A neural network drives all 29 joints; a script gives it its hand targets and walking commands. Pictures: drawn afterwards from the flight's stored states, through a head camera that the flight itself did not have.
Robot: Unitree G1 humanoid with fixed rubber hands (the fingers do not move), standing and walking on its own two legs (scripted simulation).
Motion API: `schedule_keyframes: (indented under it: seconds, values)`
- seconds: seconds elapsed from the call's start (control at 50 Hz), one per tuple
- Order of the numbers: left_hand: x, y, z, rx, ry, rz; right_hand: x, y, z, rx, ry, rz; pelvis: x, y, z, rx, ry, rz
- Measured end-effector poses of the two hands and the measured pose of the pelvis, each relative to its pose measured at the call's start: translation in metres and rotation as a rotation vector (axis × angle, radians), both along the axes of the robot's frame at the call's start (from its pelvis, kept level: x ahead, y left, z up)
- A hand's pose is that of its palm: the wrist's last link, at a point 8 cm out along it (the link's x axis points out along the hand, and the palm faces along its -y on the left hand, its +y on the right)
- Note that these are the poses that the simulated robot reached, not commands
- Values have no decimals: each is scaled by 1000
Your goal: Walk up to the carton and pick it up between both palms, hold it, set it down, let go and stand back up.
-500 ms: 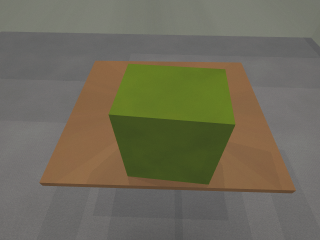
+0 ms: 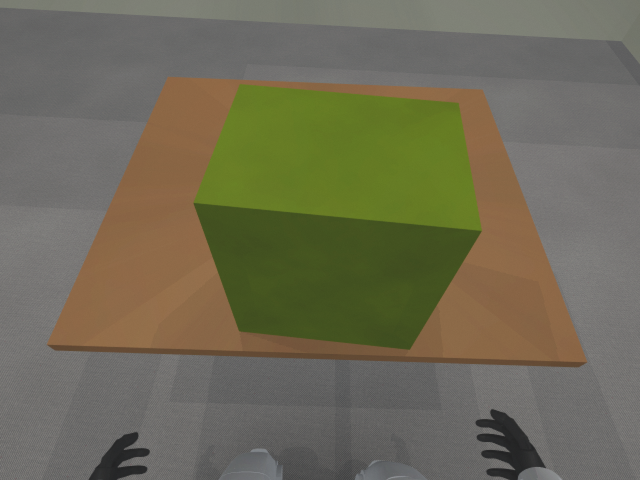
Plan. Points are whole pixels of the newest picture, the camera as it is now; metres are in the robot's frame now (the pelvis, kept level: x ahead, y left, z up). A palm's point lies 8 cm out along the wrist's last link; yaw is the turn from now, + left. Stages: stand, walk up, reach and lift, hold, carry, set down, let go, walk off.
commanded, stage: reach and lift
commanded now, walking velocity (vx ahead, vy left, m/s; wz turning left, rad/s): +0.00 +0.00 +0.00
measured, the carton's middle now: (334, 232) +0.41 +0.00 +0.05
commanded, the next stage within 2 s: none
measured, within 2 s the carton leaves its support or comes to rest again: neither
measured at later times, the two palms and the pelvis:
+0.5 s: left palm (115, 413) +0.20 +0.27 -0.05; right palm (513, 420) +0.19 -0.22 -0.05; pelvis +0.03 +0.01 +0.03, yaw -3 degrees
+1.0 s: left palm (127, 408) +0.20 +0.25 -0.04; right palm (524, 432) +0.17 -0.22 -0.02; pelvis +0.03 +0.03 +0.03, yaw -5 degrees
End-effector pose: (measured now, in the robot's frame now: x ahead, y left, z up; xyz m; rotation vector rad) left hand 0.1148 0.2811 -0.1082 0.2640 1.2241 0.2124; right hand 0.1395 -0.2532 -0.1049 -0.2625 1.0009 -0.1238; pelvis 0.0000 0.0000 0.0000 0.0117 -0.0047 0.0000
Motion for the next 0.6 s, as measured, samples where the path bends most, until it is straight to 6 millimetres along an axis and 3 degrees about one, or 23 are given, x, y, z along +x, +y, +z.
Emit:
schedule_keyframes:
  seconds: [0.08, 0.14, 0.22, 0.32, 0.4, 0.5, 0.6]
  values:
    - [70, -16, 20, -12, -164, -48, 39, 8, 12, 50, -126, 12, 0, -2, -3, -2, -6, -15]
    - [97, -36, 42, -53, -253, -88, 42, 8, 28, 69, -167, -8, 10, -3, 7, -8, -23, -24]
    - [95, -48, 47, -96, -232, -90, 25, -8, 42, 31, -168, -49, 25, -4, 19, -2, -31, -37]
    - [72, -34, 36, -84, -183, -23, 14, -20, 50, -20, -167, -27, 30, -3, 23, 8, -32, -55]
    - [68, -20, 40, -62, -243, 10, 28, -4, 56, 16, -216, 18, 28, -1, 25, 7, -16, -60]
    - [83, -13, 54, -64, -353, -27, 52, 29, 57, 88, -300, 28, 26, 5, 28, -2, -8, -55]
    - [93, -17, 67, -98, -437, -80, 52, 46, 56, 122, -343, -16, 32, 15, 31, -13, -18, -55]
